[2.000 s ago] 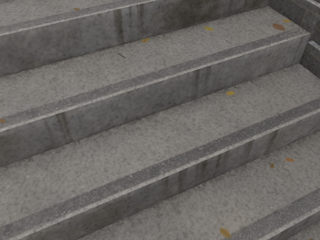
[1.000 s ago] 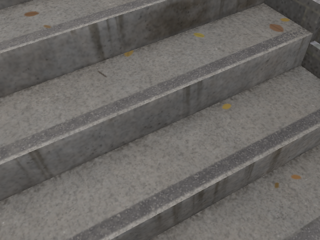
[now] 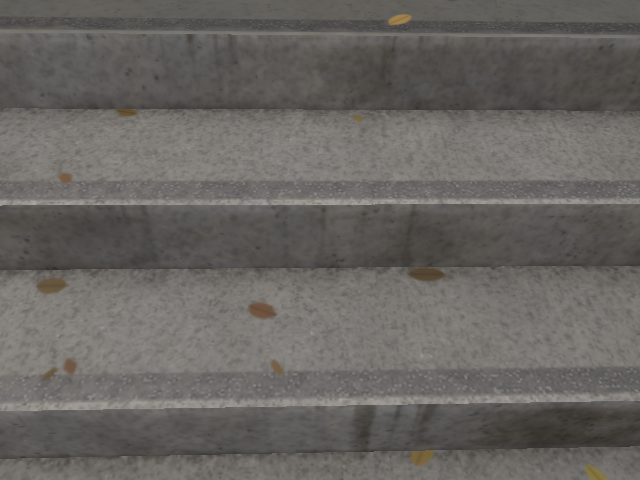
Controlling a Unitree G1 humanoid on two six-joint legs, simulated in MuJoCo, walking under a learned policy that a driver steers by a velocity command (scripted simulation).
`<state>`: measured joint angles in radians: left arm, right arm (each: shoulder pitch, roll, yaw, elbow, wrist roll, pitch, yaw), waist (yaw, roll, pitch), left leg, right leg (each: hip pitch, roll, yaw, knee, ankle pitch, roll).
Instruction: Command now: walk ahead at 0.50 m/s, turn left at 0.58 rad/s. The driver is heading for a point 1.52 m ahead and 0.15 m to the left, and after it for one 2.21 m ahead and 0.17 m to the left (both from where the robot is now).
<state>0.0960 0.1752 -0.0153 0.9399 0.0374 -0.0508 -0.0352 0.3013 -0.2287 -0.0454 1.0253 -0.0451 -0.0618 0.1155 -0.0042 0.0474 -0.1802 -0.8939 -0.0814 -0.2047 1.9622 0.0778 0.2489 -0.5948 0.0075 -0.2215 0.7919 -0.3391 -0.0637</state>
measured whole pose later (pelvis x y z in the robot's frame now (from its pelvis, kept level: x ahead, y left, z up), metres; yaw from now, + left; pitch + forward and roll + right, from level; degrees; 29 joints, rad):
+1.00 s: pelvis +0.56 +0.05 +0.30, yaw +21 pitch +7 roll -2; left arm 0.20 0.19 0.00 0.98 0.05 -0.06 -0.03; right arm 0.24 -0.24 -0.04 1.05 -0.03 -0.09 0.08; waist 0.04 0.05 -0.16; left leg -0.79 -0.10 -0.26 1.71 0.08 0.21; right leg -0.69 0.05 -0.13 1.01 -0.44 -0.08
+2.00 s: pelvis +1.09 +0.23 +0.55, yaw +7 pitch +7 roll -3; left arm -0.13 0.11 -0.05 0.75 0.04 0.01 -0.11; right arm 0.47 -0.11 0.05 1.10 -0.09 -0.12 0.09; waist -0.04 0.08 -0.13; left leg 0.03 0.12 0.34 0.16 -0.25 0.01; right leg -1.03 -0.01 -0.13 1.38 -0.48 -0.19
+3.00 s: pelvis +1.45 +0.26 +0.70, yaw -23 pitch +2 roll +0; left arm 0.17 0.19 0.06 0.77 0.01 -0.02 -0.01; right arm 0.09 -0.20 -0.06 0.82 -0.01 -0.05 -0.02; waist 0.00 0.00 -0.02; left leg -0.34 0.05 0.12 0.52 -0.18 0.00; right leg -0.33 -0.01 -0.03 0.56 -0.26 -0.02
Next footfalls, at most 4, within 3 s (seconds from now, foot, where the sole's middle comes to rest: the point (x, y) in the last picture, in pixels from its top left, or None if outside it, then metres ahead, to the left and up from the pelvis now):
0.36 left None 0.36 0.16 -0.57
0.82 right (331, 339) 0.67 0.01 -0.40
1.44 left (166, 156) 0.96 0.32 -0.24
2.00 right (264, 4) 1.26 0.15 -0.07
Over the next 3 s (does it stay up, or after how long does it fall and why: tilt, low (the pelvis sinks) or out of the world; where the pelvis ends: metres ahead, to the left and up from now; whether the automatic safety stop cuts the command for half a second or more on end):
stays up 1.45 0.26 0.70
